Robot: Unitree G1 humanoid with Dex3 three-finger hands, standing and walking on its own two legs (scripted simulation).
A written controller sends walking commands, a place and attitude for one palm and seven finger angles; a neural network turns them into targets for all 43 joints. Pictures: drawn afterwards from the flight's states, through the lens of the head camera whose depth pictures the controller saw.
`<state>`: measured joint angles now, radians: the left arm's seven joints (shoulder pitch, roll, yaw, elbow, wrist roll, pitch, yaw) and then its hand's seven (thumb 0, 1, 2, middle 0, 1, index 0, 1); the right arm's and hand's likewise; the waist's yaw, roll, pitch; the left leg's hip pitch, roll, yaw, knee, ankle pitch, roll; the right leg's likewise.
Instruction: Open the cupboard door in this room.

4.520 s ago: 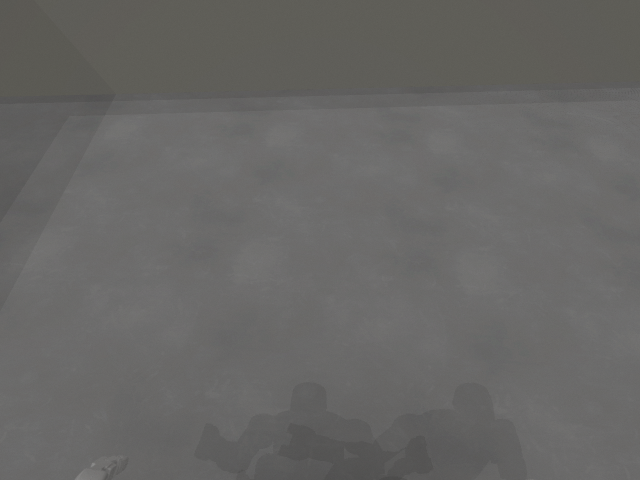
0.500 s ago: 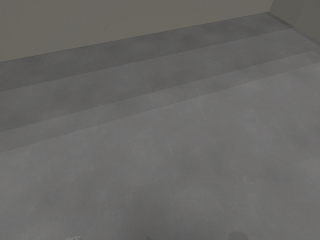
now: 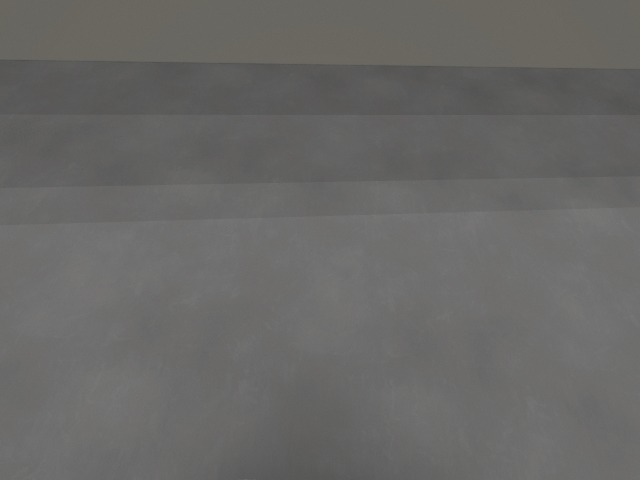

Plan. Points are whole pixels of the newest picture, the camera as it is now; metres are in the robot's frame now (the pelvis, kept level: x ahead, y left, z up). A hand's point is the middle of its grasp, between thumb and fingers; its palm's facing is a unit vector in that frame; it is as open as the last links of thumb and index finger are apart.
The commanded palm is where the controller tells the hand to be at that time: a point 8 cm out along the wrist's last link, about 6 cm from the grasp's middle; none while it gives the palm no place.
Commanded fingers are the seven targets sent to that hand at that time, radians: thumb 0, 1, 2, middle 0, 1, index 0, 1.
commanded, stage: turn or walk to find it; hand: left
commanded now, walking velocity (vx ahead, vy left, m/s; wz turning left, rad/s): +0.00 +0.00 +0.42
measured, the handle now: out of the picture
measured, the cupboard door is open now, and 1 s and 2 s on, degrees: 0 0 0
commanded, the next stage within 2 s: none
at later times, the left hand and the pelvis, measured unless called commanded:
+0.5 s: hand out of the picture +0.06 +0.19 -0.13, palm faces +0.19 -0.94 -0.27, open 7.4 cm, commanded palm none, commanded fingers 0.00 0.90 0.90 -0.20 -0.30 -0.20 -0.30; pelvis -0.02 -0.02 +0.01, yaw +11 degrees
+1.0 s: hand out of the picture -0.12 +0.23 -0.17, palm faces +0.43 -0.87 -0.24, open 7.4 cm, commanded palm none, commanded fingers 0.00 0.90 0.90 -0.20 -0.30 -0.20 -0.30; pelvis -0.06 +0.02 +0.01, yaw +24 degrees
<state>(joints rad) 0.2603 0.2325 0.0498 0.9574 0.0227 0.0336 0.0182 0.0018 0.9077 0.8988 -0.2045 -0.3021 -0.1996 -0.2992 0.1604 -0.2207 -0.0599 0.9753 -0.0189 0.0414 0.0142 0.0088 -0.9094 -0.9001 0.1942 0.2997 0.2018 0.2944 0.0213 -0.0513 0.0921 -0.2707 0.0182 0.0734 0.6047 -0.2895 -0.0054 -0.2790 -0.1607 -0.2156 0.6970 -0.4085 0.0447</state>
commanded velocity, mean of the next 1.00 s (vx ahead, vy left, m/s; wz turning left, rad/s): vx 0.00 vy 0.00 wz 0.42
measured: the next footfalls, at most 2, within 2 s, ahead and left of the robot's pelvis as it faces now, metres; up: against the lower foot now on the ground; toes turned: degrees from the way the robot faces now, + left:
right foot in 0.44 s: +0.04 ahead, -0.13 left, +0.00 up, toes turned +5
left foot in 0.84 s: -0.05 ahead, +0.12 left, +0.00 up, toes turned +26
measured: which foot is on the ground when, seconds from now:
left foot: down 0.00-0.44, up 0.46-0.82, down 0.84-1.00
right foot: up 0.00-0.42, down 0.44-0.84, up 0.86-1.00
